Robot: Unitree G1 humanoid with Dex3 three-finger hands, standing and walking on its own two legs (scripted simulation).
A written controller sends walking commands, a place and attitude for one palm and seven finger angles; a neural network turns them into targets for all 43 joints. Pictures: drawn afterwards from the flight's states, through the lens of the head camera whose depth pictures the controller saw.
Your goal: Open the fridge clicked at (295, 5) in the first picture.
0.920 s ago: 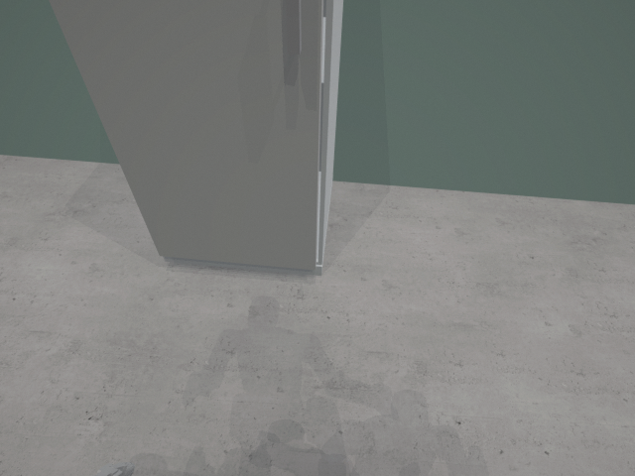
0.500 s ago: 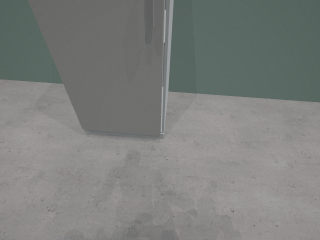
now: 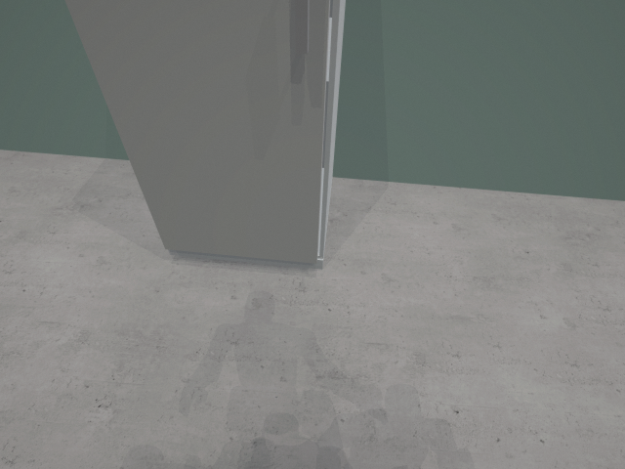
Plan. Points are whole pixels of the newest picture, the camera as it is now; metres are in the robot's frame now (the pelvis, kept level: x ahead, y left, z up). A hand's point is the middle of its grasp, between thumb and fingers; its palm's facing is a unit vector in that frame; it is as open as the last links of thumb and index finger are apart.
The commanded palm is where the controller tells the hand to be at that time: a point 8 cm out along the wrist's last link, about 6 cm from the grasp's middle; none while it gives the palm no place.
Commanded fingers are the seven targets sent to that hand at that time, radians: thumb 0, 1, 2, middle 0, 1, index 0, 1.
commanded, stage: look at it before walking up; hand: right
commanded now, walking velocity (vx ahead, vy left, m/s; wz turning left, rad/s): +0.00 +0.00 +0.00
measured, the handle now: out of the picture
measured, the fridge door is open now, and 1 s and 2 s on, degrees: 0 0 0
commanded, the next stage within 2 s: walk to a spot facing it in 0.52 s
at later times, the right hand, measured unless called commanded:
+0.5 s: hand out of the picture +0.08 -0.25 -0.15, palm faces -0.03 +0.94 -0.33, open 7.4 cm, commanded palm none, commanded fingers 0.00 -0.90 -0.90 0.20 0.30 0.20 0.30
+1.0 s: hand out of the picture +0.06 -0.19 -0.18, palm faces -0.13 +0.95 -0.27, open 7.4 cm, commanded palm none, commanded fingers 0.00 -0.90 -0.90 0.20 0.30 0.20 0.30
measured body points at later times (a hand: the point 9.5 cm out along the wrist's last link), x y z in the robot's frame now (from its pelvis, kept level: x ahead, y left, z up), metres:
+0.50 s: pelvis +0.01 +0.00 +0.00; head +0.01 +0.00 +0.45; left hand +0.09 +0.29 -0.13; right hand +0.09 -0.30 -0.13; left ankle +0.01 +0.12 -0.74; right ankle +0.00 -0.13 -0.74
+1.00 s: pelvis -0.01 +0.02 -0.03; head +0.01 +0.04 +0.42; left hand +0.03 +0.28 -0.18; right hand +0.07 -0.24 -0.16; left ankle +0.00 +0.10 -0.74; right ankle +0.00 -0.13 -0.74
